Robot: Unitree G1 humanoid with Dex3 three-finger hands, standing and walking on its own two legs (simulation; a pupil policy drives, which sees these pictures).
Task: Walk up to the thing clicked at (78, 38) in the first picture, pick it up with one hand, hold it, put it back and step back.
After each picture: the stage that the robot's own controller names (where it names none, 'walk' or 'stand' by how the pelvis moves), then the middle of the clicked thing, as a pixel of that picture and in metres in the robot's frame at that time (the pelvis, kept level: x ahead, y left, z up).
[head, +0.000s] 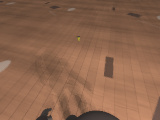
stand; (78, 38) +1.97 +0.41 -0.72
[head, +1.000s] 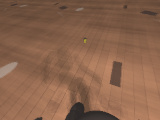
walk; (85, 40) +1.84 +0.35 -0.71
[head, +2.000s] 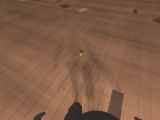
walk; (81, 53) +1.27 +0.31 -0.71
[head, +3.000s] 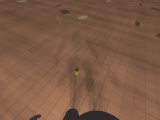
walk; (76, 71) +0.85 +0.24 -0.70
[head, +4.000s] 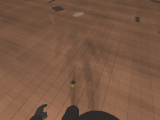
walk; (73, 83) +0.55 +0.23 -0.69
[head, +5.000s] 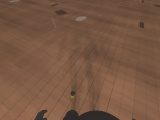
stand; (72, 94) +0.42 +0.19 -0.71
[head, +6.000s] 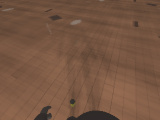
stand; (72, 102) +0.34 +0.21 -0.72
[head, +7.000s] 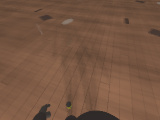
stand; (69, 105) +0.29 +0.24 -0.71
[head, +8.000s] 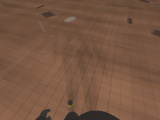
stand; (70, 103) +0.29 +0.22 -0.72
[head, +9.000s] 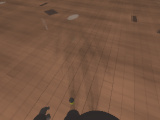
stand; (71, 101) +0.31 +0.21 -0.72
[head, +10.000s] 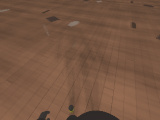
stand; (71, 108) +0.27 +0.21 -0.72
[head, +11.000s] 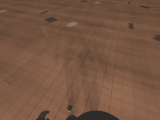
stand; (70, 108) +0.28 +0.22 -0.72
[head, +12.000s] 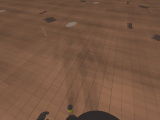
stand; (70, 108) +0.28 +0.21 -0.72
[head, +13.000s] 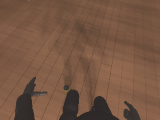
go down; (66, 88) +0.29 +0.23 -0.57
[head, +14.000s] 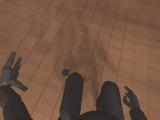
go down; (66, 73) +0.34 +0.26 -0.32
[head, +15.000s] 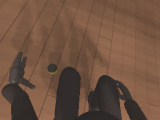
close in; (52, 69) +0.32 +0.29 -0.25
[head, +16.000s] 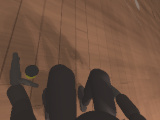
close in; (31, 72) +0.30 +0.29 -0.20
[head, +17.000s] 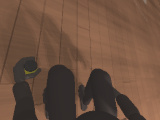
close; (31, 69) +0.30 +0.30 -0.20
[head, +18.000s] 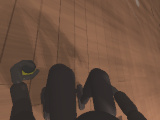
lift; (28, 70) +0.29 +0.30 -0.21
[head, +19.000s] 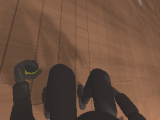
lift; (31, 70) +0.29 +0.30 -0.21
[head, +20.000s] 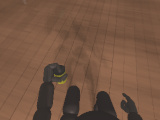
lift; (60, 74) +0.31 +0.21 +0.00
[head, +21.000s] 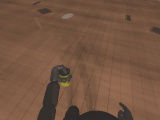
hold; (65, 77) +0.30 +0.19 +0.03
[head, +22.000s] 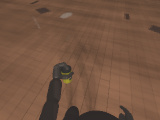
hold; (66, 74) +0.33 +0.18 +0.02
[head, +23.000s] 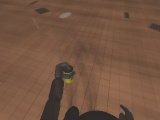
hold; (68, 74) +0.34 +0.17 +0.01
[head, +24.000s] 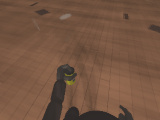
crouch; (70, 76) +0.33 +0.16 +0.01
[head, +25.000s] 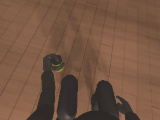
crouch; (57, 64) +0.37 +0.25 -0.10
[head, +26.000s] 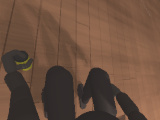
lower; (23, 61) +0.35 +0.34 -0.21
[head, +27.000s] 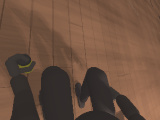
lower; (25, 64) +0.35 +0.31 -0.21
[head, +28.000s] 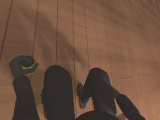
lower; (29, 65) +0.33 +0.31 -0.21
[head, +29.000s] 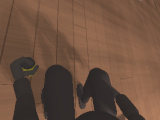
lower; (29, 67) +0.32 +0.30 -0.21
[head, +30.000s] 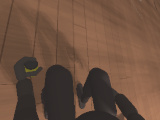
open; (31, 68) +0.31 +0.29 -0.21
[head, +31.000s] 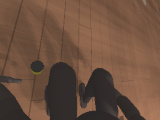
withdraw; (37, 68) +0.30 +0.28 -0.21
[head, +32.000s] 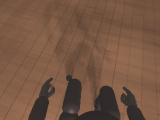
walk; (69, 78) +0.33 +0.23 -0.45
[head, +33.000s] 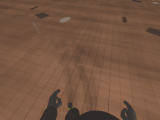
stand; (70, 106) +0.28 +0.20 -0.66
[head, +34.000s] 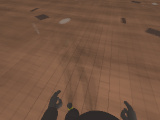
stand; (70, 106) +0.28 +0.21 -0.66
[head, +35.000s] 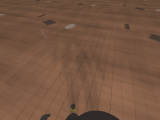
stand; (73, 107) +0.31 +0.19 -0.72
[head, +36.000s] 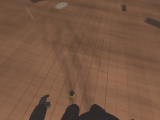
walk; (72, 94) +0.33 +0.16 -0.71
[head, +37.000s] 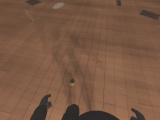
walk; (72, 82) +0.49 +0.23 -0.70
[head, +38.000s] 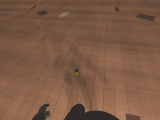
walk; (76, 72) +0.78 +0.29 -0.71
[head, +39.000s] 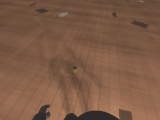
stand; (75, 69) +0.87 +0.25 -0.72
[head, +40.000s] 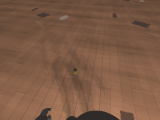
stand; (75, 71) +0.87 +0.27 -0.73
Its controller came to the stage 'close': yes
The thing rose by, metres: 0.72
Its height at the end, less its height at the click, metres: +0.00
